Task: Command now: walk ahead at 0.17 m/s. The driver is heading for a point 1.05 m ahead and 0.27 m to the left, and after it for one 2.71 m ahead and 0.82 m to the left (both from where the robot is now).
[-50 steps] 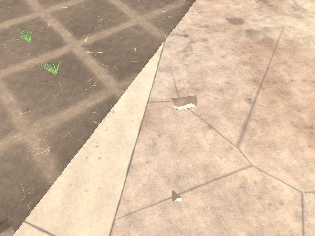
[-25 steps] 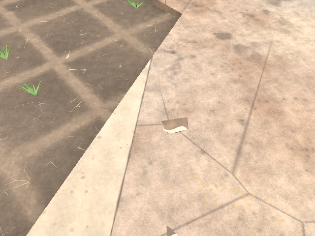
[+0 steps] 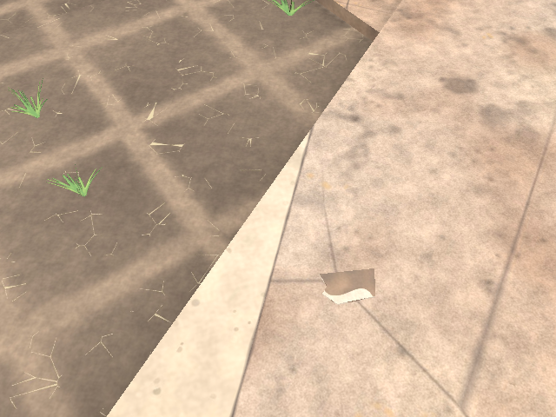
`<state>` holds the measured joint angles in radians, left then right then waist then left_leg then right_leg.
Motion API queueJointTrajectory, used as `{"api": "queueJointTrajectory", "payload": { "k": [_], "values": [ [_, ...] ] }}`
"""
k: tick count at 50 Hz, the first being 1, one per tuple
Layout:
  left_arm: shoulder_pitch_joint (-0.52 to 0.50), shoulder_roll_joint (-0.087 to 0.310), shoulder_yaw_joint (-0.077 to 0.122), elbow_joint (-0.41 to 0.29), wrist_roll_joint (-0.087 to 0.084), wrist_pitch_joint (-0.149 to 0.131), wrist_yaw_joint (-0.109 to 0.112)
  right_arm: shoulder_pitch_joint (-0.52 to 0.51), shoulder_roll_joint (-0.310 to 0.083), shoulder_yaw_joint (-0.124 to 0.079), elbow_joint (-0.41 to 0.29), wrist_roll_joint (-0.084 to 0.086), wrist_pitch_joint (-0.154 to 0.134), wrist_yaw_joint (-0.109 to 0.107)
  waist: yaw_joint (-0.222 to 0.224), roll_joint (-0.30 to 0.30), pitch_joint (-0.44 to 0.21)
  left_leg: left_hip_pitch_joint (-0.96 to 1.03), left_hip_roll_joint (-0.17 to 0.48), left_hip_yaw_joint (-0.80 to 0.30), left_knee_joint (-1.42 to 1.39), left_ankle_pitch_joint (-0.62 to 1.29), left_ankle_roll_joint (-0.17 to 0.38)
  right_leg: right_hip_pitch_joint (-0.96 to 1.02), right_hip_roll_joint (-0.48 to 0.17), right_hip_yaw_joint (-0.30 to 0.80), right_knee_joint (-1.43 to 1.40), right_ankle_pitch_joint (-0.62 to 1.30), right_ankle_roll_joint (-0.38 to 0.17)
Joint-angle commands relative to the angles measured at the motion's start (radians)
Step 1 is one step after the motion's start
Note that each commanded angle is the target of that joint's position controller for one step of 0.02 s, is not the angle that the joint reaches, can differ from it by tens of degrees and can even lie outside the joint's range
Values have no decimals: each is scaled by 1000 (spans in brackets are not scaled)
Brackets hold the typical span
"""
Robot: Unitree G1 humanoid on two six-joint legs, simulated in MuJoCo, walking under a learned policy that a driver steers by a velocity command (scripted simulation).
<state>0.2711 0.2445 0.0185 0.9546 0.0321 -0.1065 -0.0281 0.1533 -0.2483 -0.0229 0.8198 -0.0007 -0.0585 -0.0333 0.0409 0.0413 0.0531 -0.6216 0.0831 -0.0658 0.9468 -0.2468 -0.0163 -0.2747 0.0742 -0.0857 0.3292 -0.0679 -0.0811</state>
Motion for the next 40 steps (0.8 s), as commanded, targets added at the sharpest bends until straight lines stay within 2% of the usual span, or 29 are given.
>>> {"api": "queueJointTrajectory", "payload": {
  "k": [1, 4, 6, 7, 8, 9, 10, 11, 13, 16, 17, 18, 19, 20, 21, 23, 25, 27, 28, 29, 30, 31, 32, 33, 34, 36, 37, 38, 40],
  "values": [
    [-98, 134, 24, -66, -11, -3, 18, 162, -20, -2, 18, -5, 23, 2, -79, -107, -165, 318, 0, 18, -156, 162, -14, -102, -258, 91, -97, 439, -176],
    [-82, 137, 23, -42, -21, 22, 22, 91, -56, -16, 1, -7, 33, 4, -59, -109, -131, 347, -14, 22, -287, 159, 2, -89, -274, 138, -75, 126, -148],
    [-79, 95, 10, -31, -36, 33, 27, 104, -66, -28, 15, -18, 31, 3, -68, -95, -113, 423, -36, 47, -424, 162, 30, -100, -224, 143, 3, -60, -91],
    [-34, 58, -3, -17, -31, 35, 30, 115, -95, -36, 12, -25, 29, -1, -60, -44, -105, 465, 22, -15, -503, 290, 54, -113, -173, 128, 68, -172, -33],
    [59, 42, -4, -1, -14, 36, 33, 96, -159, -47, 0, -24, 33, -7, 15, 87, -87, 461, 115, -121, -538, 364, 100, -140, -69, 62, 186, -312, 23],
    [113, 1, -13, 9, -19, 44, 43, 73, -124, -36, 11, -27, 36, -7, 45, 222, -116, 392, 165, -177, -607, 156, 176, -99, -55, 40, 209, -337, 47],
    [55, 41, -7, 4, -22, 59, 55, 43, -76, -31, 8, -22, 30, 1, 17, 182, -76, 313, 127, -203, -657, -75, 169, -53, -68, 51, 201, -285, 55],
    [11, 61, 0, 3, -26, 74, 61, 8, -48, -24, 7, -20, 25, 5, 16, 148, -52, 270, 91, -176, -668, -161, 134, -25, -76, 52, 183, -244, 55],
    [15, 66, 4, 23, -13, 94, 66, -12, -47, -22, 12, -18, 15, 7, 18, 109, -48, 240, 38, -113, -651, -164, 90, 39, -99, 68, 137, -202, 60],
    [15, 58, 5, 53, -22, 84, 60, 48, -57, -30, 52, -2, 9, 3, -9, 12, -54, 327, -12, -45, -574, 29, 72, 18, -105, 72, 115, -173, 63],
    [30, 67, 10, 69, -31, 78, 59, 90, -78, -41, 69, 7, 9, 0, -25, 9, -100, 378, -25, -35, -563, -100, 94, 0, -78, 39, 148, -283, 55],
    [24, 73, 15, 68, -43, 70, 55, 127, -117, -57, 78, 20, 11, 2, -43, 26, -93, 396, 2, -80, -586, -328, 128, -60, -64, 19, 196, -411, 38],
    [-15, 67, 16, 53, -49, 60, 51, 173, -133, -67, 86, 28, 8, 4, -68, 55, -61, 414, 76, -193, -653, -530, 174, -156, -69, 20, 260, -485, 20],
    [-56, 39, 12, 32, -58, 46, 44, 221, -153, -76, 96, 33, -1, 7, -87, 111, -37, 451, 176, -356, -744, -660, 232, -239, -71, 19, 346, -463, 2],
    [-91, 33, 12, 16, -62, 30, 37, 218, -164, -82, 93, 33, -14, 6, -90, 128, -11, 434, 250, -484, -805, -653, 275, -261, -98, 50, 411, -396, -21],
    [-115, 57, 24, 2, -64, 5, 28, 167, -137, -79, 66, 20, -41, 9, -74, 97, -20, 447, 290, -516, -835, -517, 280, -316, -158, 122, 519, -411, -55],
    [-89, 56, 29, 4, -70, -10, 25, 95, -126, -76, 38, 40, -47, 15, -36, 79, -45, 432, 240, -384, -835, -382, 226, -261, -174, 113, 420, -379, -57],
    [-10, 34, 30, 43, -63, -14, 27, 42, -136, -81, 29, 50, -36, 20, 15, 81, -72, 324, 123, -183, -796, -272, 172, -34, -115, 21, 247, -268, -29],
    [57, 22, 32, 77, -56, -13, 28, 32, -137, -84, 28, 50, -27, 20, 46, 67, -80, 253, 77, -109, -742, -282, 159, 91, -73, -37, 184, -179, -7],
    [136, 22, 36, 113, -48, -9, 32, 31, -119, -82, 23, 46, -22, 20, 72, 42, -81, 165, 42, -64, -669, -317, 149, 204, -37, -72, 182, -161, 14],
    [233, 26, 41, 144, -48, -6, 35, -14, -78, -70, 2, 37, -23, 23, 113, 2, -64, 42, 14, -26, -549, -306, 131, 310, -57, -42, 167, -196, 12],
    [377, 84, 56, 165, -47, -11, 42, -100, 3, -46, -46, 27, -28, 33, 172, -188, -68, -155, -39, 51, -206, -197, 86, 450, -251, 244, 23, -379, -41],
    [391, 165, 65, 132, -46, -19, 35, -108, 60, -28, -91, 35, -51, 39, 146, -316, -49, -414, -104, 64, 63, -187, 83, 537, -449, 668, -119, -633, -151],
    [340, 184, 67, 125, -34, -29, 31, -110, 42, -22, -110, 62, -72, 42, 112, -276, -11, -562, -39, -39, 233, -158, 113, 484, -544, 862, -175, -848, -224],
    [251, 134, 50, 88, -30, -37, 24, -114, 0, -23, -118, 64, -81, 47, 73, -187, 26, -634, 6, -53, 315, -71, 125, 466, -522, 804, -153, -794, -199],
    [164, 100, 32, 52, -30, -28, 6, -70, -26, -27, -96, 19, -79, 48, 19, -112, 2, -528, 55, -28, 276, 57, 111, 350, -424, 584, -151, -604, -136],
    [151, 79, 24, 48, -31, -22, 5, -68, -38, -33, -94, 13, -71, 49, 4, -115, 21, -466, 64, -18, 222, 108, 94, 280, -385, 508, -179, -538, -119],
    [163, 63, 17, 52, -30, -18, 9, -76, -37, -36, -93, 15, -61, 49, 3, -129, 37, -417, 59, 4, 186, 160, 75, 231, -353, 444, -211, -470, -112],
    [201, 59, 11, 63, -32, -17, 23, -119, -28, -35, -104, 20, -48, 48, 11, -135, 69, -367, 45, 42, 99, 253, 47, 189, -316, 331, -252, -302, -106]
  ]
}}
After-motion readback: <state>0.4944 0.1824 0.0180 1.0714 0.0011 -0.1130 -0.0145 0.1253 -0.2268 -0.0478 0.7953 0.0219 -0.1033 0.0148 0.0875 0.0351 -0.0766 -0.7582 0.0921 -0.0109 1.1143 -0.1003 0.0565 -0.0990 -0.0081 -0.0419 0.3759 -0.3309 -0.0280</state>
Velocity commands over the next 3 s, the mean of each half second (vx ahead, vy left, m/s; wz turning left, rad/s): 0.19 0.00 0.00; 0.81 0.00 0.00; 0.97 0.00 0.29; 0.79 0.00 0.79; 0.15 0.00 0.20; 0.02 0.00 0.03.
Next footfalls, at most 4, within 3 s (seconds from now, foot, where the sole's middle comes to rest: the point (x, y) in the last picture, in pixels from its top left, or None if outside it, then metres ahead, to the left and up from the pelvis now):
0.14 left None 0.17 0.14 -0.78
0.62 right None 0.17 -0.12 -0.78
1.08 left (247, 338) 0.65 0.14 -0.78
1.54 right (332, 209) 1.08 -0.08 -0.78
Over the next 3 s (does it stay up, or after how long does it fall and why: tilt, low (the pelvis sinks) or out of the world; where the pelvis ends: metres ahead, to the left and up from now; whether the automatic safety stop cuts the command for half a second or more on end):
stays up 1.37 0.18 -0.11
